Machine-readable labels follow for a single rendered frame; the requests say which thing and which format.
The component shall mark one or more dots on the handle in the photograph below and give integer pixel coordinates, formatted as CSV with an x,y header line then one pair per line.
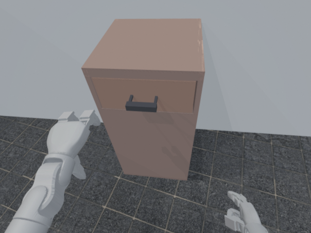
x,y
141,106

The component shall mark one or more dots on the right robot hand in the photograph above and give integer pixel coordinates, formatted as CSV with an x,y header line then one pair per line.
x,y
236,220

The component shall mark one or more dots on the left robot forearm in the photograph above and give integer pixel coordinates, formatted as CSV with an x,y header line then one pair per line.
x,y
45,198

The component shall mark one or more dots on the left robot hand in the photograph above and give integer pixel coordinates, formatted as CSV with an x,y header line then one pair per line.
x,y
70,134

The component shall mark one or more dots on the drawer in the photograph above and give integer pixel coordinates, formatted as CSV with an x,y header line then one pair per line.
x,y
173,95

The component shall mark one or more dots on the cabinet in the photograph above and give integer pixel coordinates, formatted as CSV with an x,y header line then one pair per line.
x,y
152,144

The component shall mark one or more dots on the right robot forearm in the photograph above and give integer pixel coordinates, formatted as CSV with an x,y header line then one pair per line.
x,y
254,228

